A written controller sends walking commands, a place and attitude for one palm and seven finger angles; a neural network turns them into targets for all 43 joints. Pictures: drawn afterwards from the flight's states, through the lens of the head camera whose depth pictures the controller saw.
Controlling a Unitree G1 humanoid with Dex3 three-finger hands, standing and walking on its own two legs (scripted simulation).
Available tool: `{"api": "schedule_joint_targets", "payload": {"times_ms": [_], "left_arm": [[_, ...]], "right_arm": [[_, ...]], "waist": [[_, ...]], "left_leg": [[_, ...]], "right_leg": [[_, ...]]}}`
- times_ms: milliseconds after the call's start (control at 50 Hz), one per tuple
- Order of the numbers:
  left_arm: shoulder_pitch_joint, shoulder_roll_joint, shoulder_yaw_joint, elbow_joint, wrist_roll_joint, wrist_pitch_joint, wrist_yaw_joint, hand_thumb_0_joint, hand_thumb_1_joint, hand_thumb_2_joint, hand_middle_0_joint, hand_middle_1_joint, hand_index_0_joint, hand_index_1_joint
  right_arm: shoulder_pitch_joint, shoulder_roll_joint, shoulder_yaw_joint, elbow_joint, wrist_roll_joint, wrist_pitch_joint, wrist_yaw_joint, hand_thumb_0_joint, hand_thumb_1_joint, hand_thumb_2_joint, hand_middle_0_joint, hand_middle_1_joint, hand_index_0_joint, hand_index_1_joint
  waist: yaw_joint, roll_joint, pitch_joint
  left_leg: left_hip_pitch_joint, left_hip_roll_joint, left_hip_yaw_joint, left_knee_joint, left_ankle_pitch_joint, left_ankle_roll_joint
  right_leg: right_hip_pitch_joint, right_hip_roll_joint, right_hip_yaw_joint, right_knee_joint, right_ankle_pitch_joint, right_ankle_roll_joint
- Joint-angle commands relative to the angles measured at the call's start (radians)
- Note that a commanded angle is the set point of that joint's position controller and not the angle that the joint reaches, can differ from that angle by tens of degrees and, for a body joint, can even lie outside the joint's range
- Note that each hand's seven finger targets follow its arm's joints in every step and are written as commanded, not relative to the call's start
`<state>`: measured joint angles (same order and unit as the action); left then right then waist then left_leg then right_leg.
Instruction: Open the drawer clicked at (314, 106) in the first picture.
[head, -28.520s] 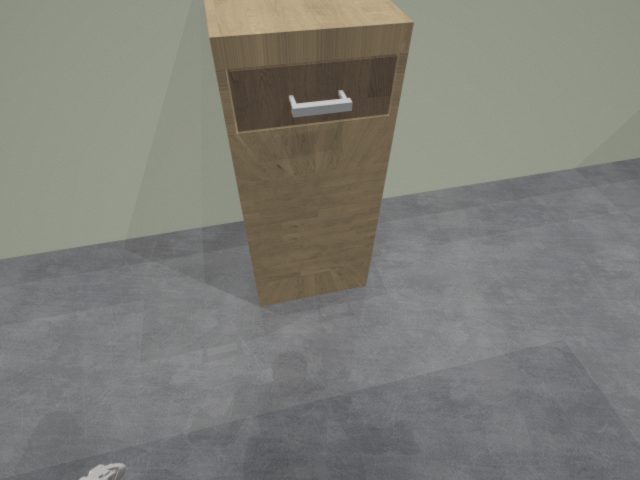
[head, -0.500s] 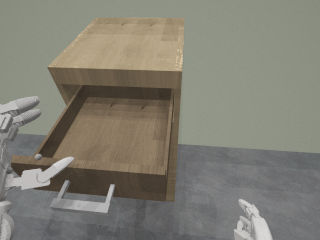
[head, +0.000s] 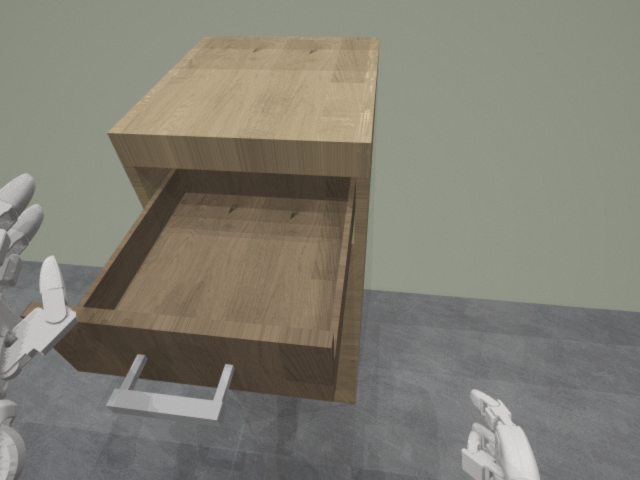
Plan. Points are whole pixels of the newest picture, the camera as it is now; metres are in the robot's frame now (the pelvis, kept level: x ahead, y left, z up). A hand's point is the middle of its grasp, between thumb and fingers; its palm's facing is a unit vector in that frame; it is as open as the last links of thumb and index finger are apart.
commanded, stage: step back with the hand held close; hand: left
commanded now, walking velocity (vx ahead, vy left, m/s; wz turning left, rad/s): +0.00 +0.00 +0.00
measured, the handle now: (174, 388) +0.20 +0.21 +0.04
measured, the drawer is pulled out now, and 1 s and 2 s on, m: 0.29 0.29 0.29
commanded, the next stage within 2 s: stop stepping back and stand still in 1.28 s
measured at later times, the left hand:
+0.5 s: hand (57, 338) +0.17 +0.23 +0.21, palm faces +0.34 -0.75 -0.56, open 7.4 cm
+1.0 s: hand out of the picture +0.10 +0.26 +0.23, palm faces +0.46 -0.76 -0.46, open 7.5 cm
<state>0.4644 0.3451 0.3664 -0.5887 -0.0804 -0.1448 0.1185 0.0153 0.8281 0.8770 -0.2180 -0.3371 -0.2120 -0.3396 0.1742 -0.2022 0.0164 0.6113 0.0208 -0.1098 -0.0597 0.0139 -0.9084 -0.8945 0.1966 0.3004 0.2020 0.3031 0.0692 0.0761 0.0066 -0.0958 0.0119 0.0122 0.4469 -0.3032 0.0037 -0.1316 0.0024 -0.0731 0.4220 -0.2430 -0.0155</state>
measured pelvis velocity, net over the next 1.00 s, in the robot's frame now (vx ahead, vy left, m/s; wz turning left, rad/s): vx -0.10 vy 0.02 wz -0.02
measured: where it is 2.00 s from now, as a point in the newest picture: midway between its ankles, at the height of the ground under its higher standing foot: outside the picture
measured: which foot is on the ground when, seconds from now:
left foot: down 0.00-1.00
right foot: down 0.00-0.84, up 0.86-1.00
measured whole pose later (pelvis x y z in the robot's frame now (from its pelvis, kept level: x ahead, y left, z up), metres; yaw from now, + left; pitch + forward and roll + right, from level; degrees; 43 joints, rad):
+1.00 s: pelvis -0.10 +0.02 -0.01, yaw -1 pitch +2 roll -2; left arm 0.50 0.46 0.54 -0.73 -0.05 -0.27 0.17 0.02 0.88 0.90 -0.22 -0.30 -0.21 -0.30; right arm 0.22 -0.18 0.01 0.58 0.01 -0.14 -0.05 0.01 -0.91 -0.89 0.20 0.30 0.20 0.30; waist 0.00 -0.01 0.02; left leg -0.44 0.02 0.03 0.61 -0.21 0.04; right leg -0.36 0.01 -0.03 0.72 -0.39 0.01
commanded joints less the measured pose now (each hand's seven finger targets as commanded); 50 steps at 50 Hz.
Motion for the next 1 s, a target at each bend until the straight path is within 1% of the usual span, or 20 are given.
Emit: {"api": "schedule_joint_targets", "payload": {"times_ms": [0,20,80,100,140,160,260,320,360,460,540,620,700,760,780,820,840,880,920,980], "left_arm": [[-0.073,0.174,0.115,-0.198,-0.001,-0.063,0.016,0.0,0.9,0.9,-0.2,-0.3,-0.2,-0.3],[-0.064,0.178,0.122,-0.192,-0.003,-0.064,0.016,0.0,0.9,0.9,-0.2,-0.3,-0.2,-0.3],[-0.068,0.178,0.122,-0.2,-0.003,-0.068,0.016,0.0,0.9,0.9,-0.2,-0.3,-0.2,-0.3],[-0.178,0.316,0.263,-0.26,-0.006,-0.106,0.019,0.0,0.9,0.9,-0.2,-0.3,-0.2,-0.3],[-0.067,0.211,0.172,-0.163,0.007,-0.108,0.004,0.0,0.9,0.9,-0.2,-0.3,-0.2,-0.3],[-0.075,0.226,0.183,-0.205,0.011,-0.121,0.003,0.0,0.9,0.9,-0.2,-0.3,-0.2,-0.3],[0.054,0.242,0.211,-0.227,0.014,-0.13,0.014,0.0,0.9,0.9,-0.2,-0.3,-0.2,-0.3],[0.105,0.262,0.242,-0.26,0.012,-0.134,0.021,0.0,0.9,0.9,-0.2,-0.3,-0.2,-0.3],[0.113,0.285,0.265,-0.304,0.013,-0.142,0.027,0.0,0.9,0.9,-0.2,-0.3,-0.2,-0.3],[0.129,0.295,0.293,-0.317,0.014,-0.148,0.037,0.0,0.9,0.9,-0.2,-0.3,-0.2,-0.3],[0.098,0.273,0.278,-0.29,0.014,-0.151,0.041,0.0,0.9,0.9,-0.2,-0.3,-0.2,-0.3],[0.056,0.268,0.261,-0.289,0.021,-0.156,0.047,0.0,0.9,0.9,-0.2,-0.3,-0.2,-0.3],[0.006,0.269,0.242,-0.28,0.026,-0.158,0.057,0.0,0.9,0.9,-0.2,-0.3,-0.2,-0.3],[0.012,0.285,0.257,-0.311,0.03,-0.159,0.064,0.0,0.9,0.9,-0.2,-0.3,-0.2,-0.3],[0.021,0.276,0.256,-0.314,0.03,-0.164,0.064,0.0,0.9,0.9,-0.2,-0.3,-0.2,-0.3],[-0.001,0.265,0.265,-0.35,0.036,-0.177,0.068,0.0,0.9,0.9,-0.2,-0.3,-0.2,-0.3],[-0.009,0.268,0.277,-0.35,0.046,-0.178,0.072,0.0,0.9,0.9,-0.2,-0.3,-0.2,-0.3],[-0.011,0.277,0.275,-0.362,0.037,-0.18,0.071,0.0,0.9,0.9,-0.2,-0.3,-0.2,-0.3],[0.031,0.251,0.264,-0.322,0.031,-0.177,0.06,0.0,0.9,0.9,-0.2,-0.3,-0.2,-0.3],[0.01,0.243,0.235,-0.34,0.025,-0.179,0.038,0.0,0.9,0.9,-0.2,-0.3,-0.2,-0.3]], "right_arm": [[-0.13,-0.09,-0.038,-0.163,-0.001,-0.066,-0.005,0.0,-0.9,-0.9,0.2,0.3,0.2,0.3],[-0.13,-0.09,-0.038,-0.163,-0.001,-0.067,-0.005,0.0,-0.9,-0.9,0.2,0.3,0.2,0.3],[-0.132,-0.091,-0.04,-0.161,0.0,-0.068,-0.004,0.0,-0.9,-0.9,0.2,0.3,0.2,0.3],[-0.075,-0.115,-0.04,-0.191,0.014,-0.046,-0.002,0.0,-0.9,-0.9,0.2,0.3,0.2,0.3],[-0.087,-0.107,-0.044,-0.178,0.016,-0.023,-0.003,0.0,-0.9,-0.9,0.2,0.3,0.2,0.3],[-0.094,-0.113,-0.048,-0.186,0.012,-0.022,-0.004,0.0,-0.9,-0.9,0.2,0.3,0.2,0.3],[-0.093,-0.126,-0.065,-0.207,0.014,0.0,-0.001,0.0,-0.9,-0.9,0.2,0.3,0.2,0.3],[-0.09,-0.124,-0.074,-0.222,0.017,0.012,-0.001,0.0,-0.9,-0.9,0.2,0.3,0.2,0.3],[-0.097,-0.126,-0.079,-0.227,0.016,0.009,-0.004,0.0,-0.9,-0.9,0.2,0.3,0.2,0.3],[-0.089,-0.126,-0.082,-0.229,0.011,-0.002,-0.008,0.0,-0.9,-0.9,0.2,0.3,0.2,0.3],[-0.064,-0.128,-0.079,-0.225,0.01,-0.021,-0.007,0.0,-0.9,-0.9,0.2,0.3,0.2,0.3],[-0.049,-0.132,-0.075,-0.215,0.006,-0.038,-0.005,0.0,-0.9,-0.9,0.2,0.3,0.2,0.3],[-0.037,-0.128,-0.071,-0.188,0.005,-0.04,-0.005,0.0,-0.9,-0.9,0.2,0.3,0.2,0.3],[-0.047,-0.131,-0.067,-0.184,-0.002,-0.042,-0.006,0.0,-0.9,-0.9,0.2,0.3,0.2,0.3],[-0.051,-0.129,-0.064,-0.192,-0.003,-0.042,-0.009,0.0,-0.9,-0.9,0.2,0.3,0.2,0.3],[-0.072,-0.139,-0.059,-0.222,0.0,-0.054,-0.01,0.0,-0.9,-0.9,0.2,0.3,0.2,0.3],[-0.064,-0.131,-0.061,-0.227,-0.01,-0.062,-0.014,0.0,-0.9,-0.9,0.2,0.3,0.2,0.3],[-0.053,-0.116,-0.068,-0.212,-0.015,-0.078,-0.01,0.0,-0.9,-0.9,0.2,0.3,0.2,0.3],[-0.041,-0.123,-0.068,-0.181,-0.017,-0.09,0.007,0.0,-0.9,-0.9,0.2,0.3,0.2,0.3],[-0.053,-0.135,-0.056,-0.157,-0.02,-0.101,0.022,0.0,-0.9,-0.9,0.2,0.3,0.2,0.3]], "waist": [[-0.009,-0.002,-0.07],[-0.008,-0.033,-0.075],[-0.01,-0.006,-0.074],[-0.061,-0.045,0.025],[-0.075,-0.123,-0.016],[-0.073,-0.076,-0.047],[-0.07,-0.041,-0.16],[-0.069,-0.073,-0.187],[-0.066,-0.029,-0.199],[-0.06,0.01,-0.181],[-0.067,-0.011,-0.136],[-0.079,-0.065,-0.105],[-0.09,-0.167,-0.075],[-0.089,-0.11,-0.089],[-0.087,-0.049,-0.078],[-0.079,0.173,-0.053],[-0.076,0.203,-0.048],[-0.075,0.085,-0.084],[-0.067,0.084,-0.106],[-0.068,0.128,-0.135]], "left_leg": [[-0.018,0.029,-0.014,-0.061,0.271,-0.002],[-0.022,0.029,-0.015,-0.06,0.278,0.0],[-0.023,0.028,-0.012,-0.06,0.279,-0.001],[-0.095,0.049,-0.031,-0.03,0.213,0.026],[-0.072,0.041,-0.042,0.008,0.187,0.03],[-0.07,0.04,-0.037,0.011,0.216,0.029],[-0.1,0.069,-0.055,0.009,0.354,0.025],[-0.139,0.086,-0.073,0.009,0.375,0.025],[-0.149,0.09,-0.079,0.007,0.388,0.023],[-0.242,0.125,-0.106,-0.038,0.329,0.035],[-0.355,0.136,-0.112,-0.047,0.147,0.049],[-0.361,0.093,-0.101,0.017,-0.033,0.045],[-0.218,0.021,-0.054,0.204,-0.145,0.025],[-0.187,0.051,-0.089,0.118,-0.101,0.034],[-0.238,0.095,-0.135,0.031,-0.135,0.049],[-0.516,0.24,-0.28,-0.219,-0.337,0.1],[-0.6,0.286,-0.329,-0.275,-0.36,0.119],[-0.412,0.28,-0.278,-0.145,0.044,0.132],[-0.276,0.262,-0.218,-0.07,0.289,0.12],[-0.183,0.255,-0.203,-0.026,0.487,0.098]], "right_leg": [[0.027,-0.032,0.019,-0.058,0.199,-0.011],[0.032,-0.031,0.017,-0.055,0.21,-0.009],[0.033,-0.034,0.021,-0.058,0.216,-0.01],[-0.071,-0.095,0.128,-0.109,0.278,-0.007],[-0.082,-0.128,0.133,-0.113,0.289,-0.011],[-0.072,-0.136,0.127,-0.096,0.334,-0.014],[-0.009,-0.134,0.096,-0.005,0.385,-0.009],[0.003,-0.125,0.09,0.034,0.38,-0.004],[-0.007,-0.12,0.083,0.056,0.377,-0.005],[-0.006,-0.088,0.068,0.124,0.279,0.008],[-0.009,-0.091,0.09,0.151,0.176,0.008],[-0.103,-0.136,0.167,0.058,0.062,-0.015],[-0.325,-0.226,0.252,-0.126,-0.19,-0.056],[-0.324,-0.203,0.189,-0.062,-0.137,-0.05],[-0.296,-0.157,0.161,0.004,-0.149,-0.025],[-0.1,-0.024,0.071,0.305,-0.179,0.021],[-0.051,0.008,0.061,0.459,-0.165,0.029],[-0.17,-0.006,0.093,0.467,-0.205,0.022],[-0.203,-0.013,0.06,0.344,-0.194,0.024],[-0.156,-0.009,0.035,0.167,-0.102,0.026]]}}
